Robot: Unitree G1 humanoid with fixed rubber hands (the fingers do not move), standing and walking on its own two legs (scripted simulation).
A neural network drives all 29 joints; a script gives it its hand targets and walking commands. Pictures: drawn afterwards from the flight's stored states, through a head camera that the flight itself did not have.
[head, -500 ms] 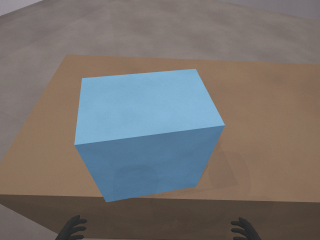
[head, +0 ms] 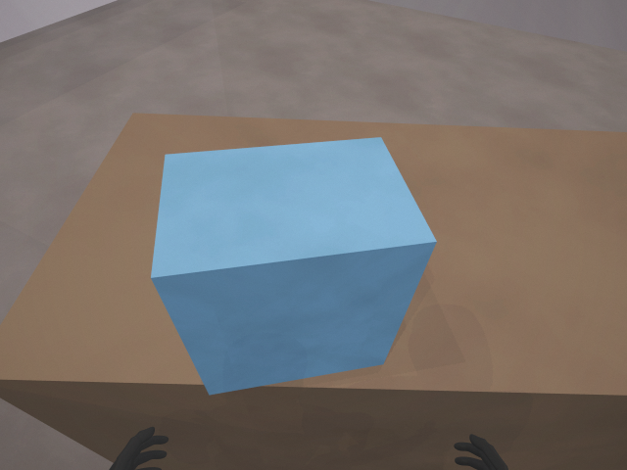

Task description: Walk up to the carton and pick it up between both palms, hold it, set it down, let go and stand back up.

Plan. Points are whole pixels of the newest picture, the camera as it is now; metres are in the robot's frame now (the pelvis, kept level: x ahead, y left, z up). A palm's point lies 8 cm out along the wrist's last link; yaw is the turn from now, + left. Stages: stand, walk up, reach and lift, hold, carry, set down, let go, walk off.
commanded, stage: stand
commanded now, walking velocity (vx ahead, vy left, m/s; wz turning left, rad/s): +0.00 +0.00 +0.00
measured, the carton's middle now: (289, 274) +0.35 +0.04 +0.07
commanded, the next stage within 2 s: walk up in 1.18 s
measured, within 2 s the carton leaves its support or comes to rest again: neither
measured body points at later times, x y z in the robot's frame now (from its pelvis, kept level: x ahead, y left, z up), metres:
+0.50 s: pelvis -0.02 +0.00 +0.00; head -0.02 +0.00 +0.45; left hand +0.11 +0.25 -0.11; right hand +0.11 -0.25 -0.11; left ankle +0.00 +0.12 -0.72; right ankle +0.00 -0.12 -0.72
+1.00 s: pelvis -0.03 +0.00 +0.00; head -0.04 +0.00 +0.45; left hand +0.09 +0.25 -0.12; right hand +0.08 -0.26 -0.12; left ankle +0.00 +0.12 -0.72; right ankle +0.00 -0.12 -0.72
